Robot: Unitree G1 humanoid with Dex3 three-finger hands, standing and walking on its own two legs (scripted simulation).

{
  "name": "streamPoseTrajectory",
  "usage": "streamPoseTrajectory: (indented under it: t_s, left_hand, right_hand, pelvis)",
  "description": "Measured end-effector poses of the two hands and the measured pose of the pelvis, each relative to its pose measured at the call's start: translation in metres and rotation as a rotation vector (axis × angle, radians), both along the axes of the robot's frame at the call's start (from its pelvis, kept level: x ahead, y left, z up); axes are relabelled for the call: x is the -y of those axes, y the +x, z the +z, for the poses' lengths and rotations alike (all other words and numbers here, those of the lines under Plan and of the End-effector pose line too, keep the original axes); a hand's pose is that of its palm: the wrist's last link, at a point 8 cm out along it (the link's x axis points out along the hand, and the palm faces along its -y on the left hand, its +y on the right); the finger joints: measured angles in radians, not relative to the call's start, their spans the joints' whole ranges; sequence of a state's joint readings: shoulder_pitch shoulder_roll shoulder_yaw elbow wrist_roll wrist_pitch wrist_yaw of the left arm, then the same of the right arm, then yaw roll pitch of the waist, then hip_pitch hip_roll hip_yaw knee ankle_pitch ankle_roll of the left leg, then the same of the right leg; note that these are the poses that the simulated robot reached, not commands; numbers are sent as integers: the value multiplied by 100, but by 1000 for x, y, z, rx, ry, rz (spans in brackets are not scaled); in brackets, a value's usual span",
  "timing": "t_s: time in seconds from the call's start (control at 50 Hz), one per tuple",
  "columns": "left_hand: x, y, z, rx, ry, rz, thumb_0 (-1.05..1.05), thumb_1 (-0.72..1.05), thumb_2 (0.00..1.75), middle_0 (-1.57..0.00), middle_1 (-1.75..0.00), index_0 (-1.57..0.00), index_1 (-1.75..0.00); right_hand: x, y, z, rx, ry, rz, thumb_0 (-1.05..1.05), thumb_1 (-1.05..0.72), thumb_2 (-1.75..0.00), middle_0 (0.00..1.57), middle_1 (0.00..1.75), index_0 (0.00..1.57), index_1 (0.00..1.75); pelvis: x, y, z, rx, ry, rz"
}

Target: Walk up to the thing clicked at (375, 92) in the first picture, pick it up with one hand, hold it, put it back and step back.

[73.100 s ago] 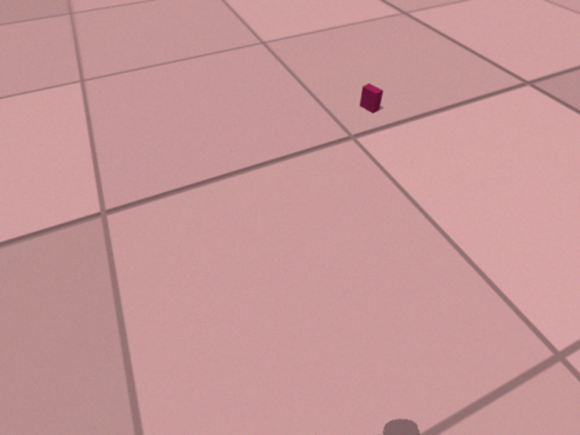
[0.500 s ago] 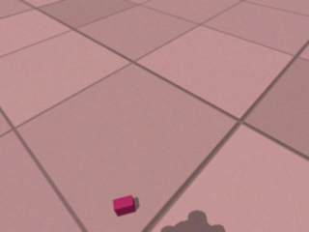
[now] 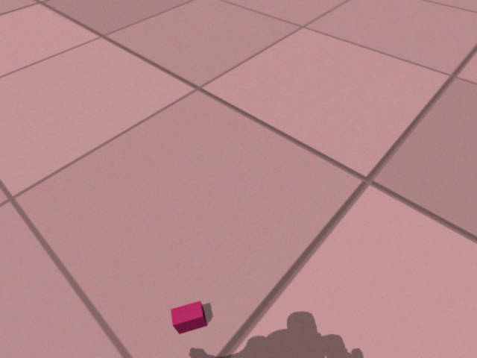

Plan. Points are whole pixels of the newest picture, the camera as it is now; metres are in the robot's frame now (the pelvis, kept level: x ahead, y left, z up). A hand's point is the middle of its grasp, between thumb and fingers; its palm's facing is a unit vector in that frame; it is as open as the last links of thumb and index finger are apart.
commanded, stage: stand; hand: left
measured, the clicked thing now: (189, 317) +0.38 +0.22 -0.72
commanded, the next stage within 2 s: step back in 0.66 s
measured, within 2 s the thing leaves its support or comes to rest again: neither
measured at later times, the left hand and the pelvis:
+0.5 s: hand out of the picture +0.09 +0.24 -0.15, palm faces -0.03 -0.94 -0.33, open 7.3 cm; pelvis +0.01 +0.00 +0.00, yaw -1 degrees
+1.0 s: hand out of the picture +0.05 +0.26 -0.17, palm faces -0.05 -0.91 -0.42, open 7.3 cm; pelvis -0.05 -0.02 -0.03, yaw -2 degrees
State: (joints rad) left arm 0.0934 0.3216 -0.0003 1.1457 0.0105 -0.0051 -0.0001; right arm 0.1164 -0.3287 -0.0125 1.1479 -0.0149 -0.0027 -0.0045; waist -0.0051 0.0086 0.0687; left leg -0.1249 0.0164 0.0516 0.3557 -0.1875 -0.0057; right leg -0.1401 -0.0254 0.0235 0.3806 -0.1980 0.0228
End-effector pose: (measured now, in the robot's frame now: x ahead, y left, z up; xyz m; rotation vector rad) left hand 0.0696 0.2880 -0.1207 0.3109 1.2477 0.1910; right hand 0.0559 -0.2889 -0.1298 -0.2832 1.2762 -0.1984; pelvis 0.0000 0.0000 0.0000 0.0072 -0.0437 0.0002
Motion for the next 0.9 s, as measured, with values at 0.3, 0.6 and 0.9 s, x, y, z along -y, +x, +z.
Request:
streamPoseTrajectory:
  t_s: [0.3,0.6,0.9]
  left_hand:
    - [3,24,3,39,0,-8,1,91,90,-20,-30,-21,-29]
    - [4,13,3,20,-1,-9,1,91,90,-20,-30,-21,-29]
    - [-16,-4,-7,15,60,-37,1,91,90,-20,-30,-21,-29]
  right_hand:
    - [5,23,5,46,-12,-4,0,-90,-90,21,30,20,30]
    - [9,9,6,25,-10,-14,0,-90,-90,21,30,20,30]
    - [33,-9,-1,28,-52,-26,0,-90,-90,21,30,20,30]
  pelvis:
    - [2,11,1,5,-2,-8]
    - [5,6,2,8,-3,-11]
    - [9,-35,-16,-14,11,-23]
